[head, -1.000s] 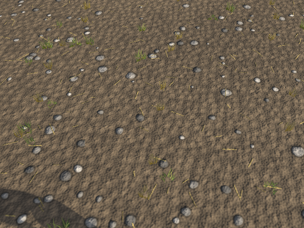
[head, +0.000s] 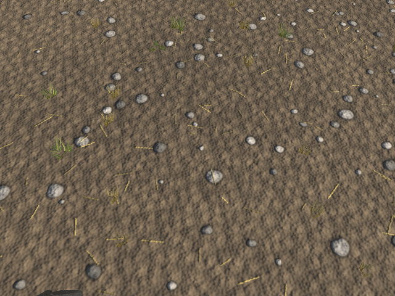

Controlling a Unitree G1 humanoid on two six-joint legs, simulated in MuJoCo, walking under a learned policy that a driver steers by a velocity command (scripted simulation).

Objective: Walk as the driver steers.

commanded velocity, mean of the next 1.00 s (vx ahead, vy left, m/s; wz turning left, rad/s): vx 0.03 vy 0.00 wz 0.44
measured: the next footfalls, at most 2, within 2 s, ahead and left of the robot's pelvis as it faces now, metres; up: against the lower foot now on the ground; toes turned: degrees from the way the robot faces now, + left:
right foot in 0.10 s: +0.12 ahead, -0.13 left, +0.00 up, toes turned +8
left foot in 0.48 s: +0.06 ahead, +0.14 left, +0.00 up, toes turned +21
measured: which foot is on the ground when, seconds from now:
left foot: down 0.00-0.10, up 0.12-0.46, down 0.48-1.00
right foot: up 0.00-0.08, down 0.10-0.48, up 0.50-0.92, down 0.94-1.00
